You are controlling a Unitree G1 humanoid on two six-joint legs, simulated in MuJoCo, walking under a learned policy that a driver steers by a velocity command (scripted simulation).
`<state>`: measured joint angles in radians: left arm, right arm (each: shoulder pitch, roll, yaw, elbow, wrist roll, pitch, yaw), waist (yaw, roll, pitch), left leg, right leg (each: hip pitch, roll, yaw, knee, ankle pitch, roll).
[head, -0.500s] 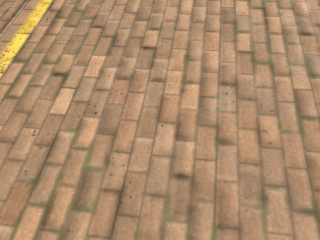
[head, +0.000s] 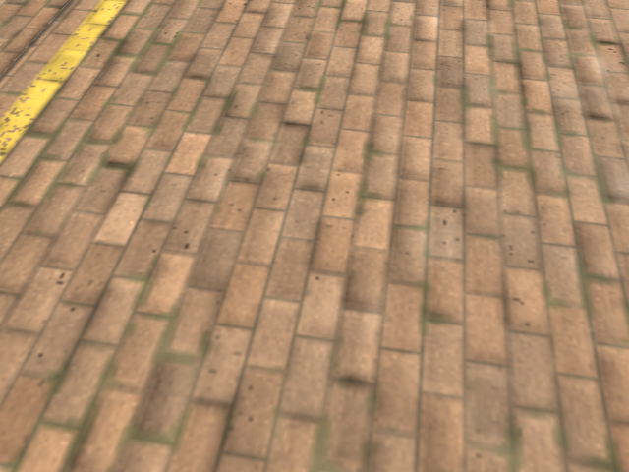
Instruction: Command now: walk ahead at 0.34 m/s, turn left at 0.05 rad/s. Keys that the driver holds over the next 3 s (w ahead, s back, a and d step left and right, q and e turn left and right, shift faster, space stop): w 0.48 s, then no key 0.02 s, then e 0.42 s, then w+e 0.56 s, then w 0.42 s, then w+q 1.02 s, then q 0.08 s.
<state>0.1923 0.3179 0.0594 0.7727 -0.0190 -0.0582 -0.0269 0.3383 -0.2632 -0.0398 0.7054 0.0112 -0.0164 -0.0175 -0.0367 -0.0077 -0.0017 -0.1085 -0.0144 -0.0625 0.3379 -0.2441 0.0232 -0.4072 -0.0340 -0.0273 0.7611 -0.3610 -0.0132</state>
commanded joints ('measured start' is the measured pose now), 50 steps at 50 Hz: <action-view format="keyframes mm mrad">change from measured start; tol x32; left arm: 1 -98 46 -3 -85 -3 -28 -17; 33 410 5 -35 10 21 1 36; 50 68 93 31 -159 4 112 26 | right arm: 1 -40 -192 -56 -64 11 -22 9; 50 -289 -223 -75 4 12 -17 15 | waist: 1 -8 144 47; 7 146 -254 -59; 27 126 -54 118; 33 -11 289 -526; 50 53 115 -52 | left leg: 1 -52 219 -209 -170 -132 188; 5 -246 183 -161 -27 -183 132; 9 -726 43 -53 835 -249 7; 25 -564 65 75 212 362 -26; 30 -238 -30 83 111 323 54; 33 619 528 -468 235 1114 348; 39 -205 288 -19 -84 450 227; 50 -124 359 68 -145 -123 188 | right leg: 1 -3 5 -13 -125 75 0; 5 326 39 -28 -236 152 -21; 9 470 -361 721 -608 -436 -260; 30 478 -140 148 -300 975 -98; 31 376 -93 129 -125 915 -59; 33 -144 127 170 523 -382 36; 50 39 -68 -2 6 31 14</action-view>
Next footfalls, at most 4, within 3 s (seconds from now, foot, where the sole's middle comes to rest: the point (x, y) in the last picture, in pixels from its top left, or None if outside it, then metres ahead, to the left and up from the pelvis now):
0.12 right None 0.11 -0.13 -0.78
0.62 left None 0.47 0.08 -0.78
1.08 right None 0.40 -0.17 -0.78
1.56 left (359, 359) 0.79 -0.11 -0.78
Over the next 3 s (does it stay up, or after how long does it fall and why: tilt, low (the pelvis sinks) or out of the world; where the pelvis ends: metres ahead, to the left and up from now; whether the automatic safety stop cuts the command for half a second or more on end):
stays up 1.31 -0.49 -0.01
